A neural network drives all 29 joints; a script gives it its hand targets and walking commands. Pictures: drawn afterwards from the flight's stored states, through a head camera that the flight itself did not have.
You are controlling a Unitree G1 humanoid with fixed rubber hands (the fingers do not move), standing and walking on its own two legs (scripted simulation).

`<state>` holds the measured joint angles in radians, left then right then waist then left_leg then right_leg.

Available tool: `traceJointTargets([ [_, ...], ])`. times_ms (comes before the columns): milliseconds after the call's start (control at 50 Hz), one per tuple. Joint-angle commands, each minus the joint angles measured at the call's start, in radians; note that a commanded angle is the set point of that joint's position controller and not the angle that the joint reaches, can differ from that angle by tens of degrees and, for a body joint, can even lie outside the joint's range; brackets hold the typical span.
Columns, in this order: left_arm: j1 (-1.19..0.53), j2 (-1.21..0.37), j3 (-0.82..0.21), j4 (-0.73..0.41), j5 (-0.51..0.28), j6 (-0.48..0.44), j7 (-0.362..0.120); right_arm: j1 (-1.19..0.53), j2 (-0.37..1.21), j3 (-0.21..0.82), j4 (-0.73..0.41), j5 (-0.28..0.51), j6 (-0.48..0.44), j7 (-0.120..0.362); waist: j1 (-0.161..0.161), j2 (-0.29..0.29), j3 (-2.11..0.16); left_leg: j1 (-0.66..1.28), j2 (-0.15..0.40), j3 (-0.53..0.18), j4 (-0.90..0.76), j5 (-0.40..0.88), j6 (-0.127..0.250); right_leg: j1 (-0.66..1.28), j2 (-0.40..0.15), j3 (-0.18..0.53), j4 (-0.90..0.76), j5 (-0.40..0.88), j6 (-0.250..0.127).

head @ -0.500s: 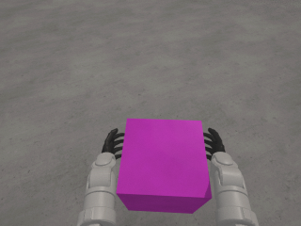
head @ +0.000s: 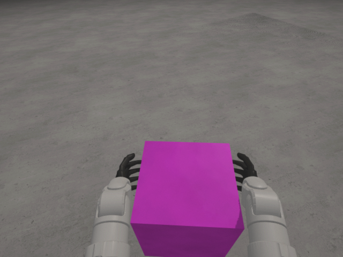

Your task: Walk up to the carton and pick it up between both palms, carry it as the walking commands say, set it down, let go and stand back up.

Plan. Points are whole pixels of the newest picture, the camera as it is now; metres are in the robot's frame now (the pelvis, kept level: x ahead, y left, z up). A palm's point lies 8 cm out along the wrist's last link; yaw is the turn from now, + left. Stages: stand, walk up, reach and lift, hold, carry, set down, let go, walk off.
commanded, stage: reach and lift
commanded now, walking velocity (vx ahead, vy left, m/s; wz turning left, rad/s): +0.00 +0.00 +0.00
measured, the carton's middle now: (184, 202) +0.29 -0.01 -0.02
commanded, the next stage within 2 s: hold in 0.94 s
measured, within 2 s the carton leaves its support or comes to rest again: neither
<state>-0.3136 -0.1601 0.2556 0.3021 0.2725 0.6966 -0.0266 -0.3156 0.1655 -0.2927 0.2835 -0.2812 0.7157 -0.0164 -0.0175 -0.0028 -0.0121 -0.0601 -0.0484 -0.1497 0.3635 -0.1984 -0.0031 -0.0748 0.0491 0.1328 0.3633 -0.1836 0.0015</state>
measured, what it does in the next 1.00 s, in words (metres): stands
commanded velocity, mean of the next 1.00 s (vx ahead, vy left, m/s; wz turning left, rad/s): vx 0.00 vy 0.00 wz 0.00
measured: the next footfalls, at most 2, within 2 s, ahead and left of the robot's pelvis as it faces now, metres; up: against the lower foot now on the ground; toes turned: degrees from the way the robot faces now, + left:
none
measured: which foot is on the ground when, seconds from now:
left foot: down 0.00-1.00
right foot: down 0.00-1.00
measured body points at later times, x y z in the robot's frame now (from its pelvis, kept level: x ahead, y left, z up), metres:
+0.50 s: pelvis +0.00 +0.00 +0.00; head -0.05 +0.00 +0.45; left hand +0.31 +0.15 +0.05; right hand +0.31 -0.16 +0.04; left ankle +0.01 +0.13 -0.75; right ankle +0.02 -0.12 -0.75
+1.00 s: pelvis +0.00 +0.00 +0.00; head -0.05 +0.00 +0.45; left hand +0.30 +0.15 +0.05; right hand +0.30 -0.15 +0.04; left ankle +0.01 +0.13 -0.75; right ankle +0.02 -0.12 -0.75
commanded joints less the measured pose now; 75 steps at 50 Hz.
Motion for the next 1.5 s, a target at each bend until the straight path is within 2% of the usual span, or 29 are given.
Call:
traceJointTargets([
  [0,-0.519,-0.865,-0.532,0.006,-0.231,0.001,-0.217,-0.492,0.932,0.556,0.029,0.243,0.013,0.238,0.003,-0.008,-0.154,-0.003,-0.043,0.075,-0.069,0.080,0.006,0.067,0.032,-0.063,-0.058,0.102,0.021],
  [140,-0.532,-0.881,-0.520,-0.003,-0.229,0.014,-0.205,-0.522,0.924,0.560,0.025,0.248,0.015,0.248,0.017,0.005,-0.161,0.012,-0.040,0.074,-0.066,0.081,0.000,0.061,0.035,-0.064,-0.048,0.087,0.013],
  [820,-0.415,-0.889,-0.552,-0.082,-0.239,0.034,-0.204,-0.423,0.912,0.591,-0.059,0.263,0.023,0.244,0.021,0.000,-0.188,0.037,-0.041,0.062,-0.067,0.186,-0.001,0.099,0.036,-0.055,-0.054,0.189,0.019],
  [1480,-0.446,-0.910,-0.552,-0.061,-0.238,0.031,-0.208,-0.458,0.911,0.598,-0.047,0.264,0.020,0.254,0.019,0.005,-0.164,0.012,-0.037,0.059,-0.062,0.098,0.002,0.069,0.033,-0.064,-0.051,0.094,0.009],
])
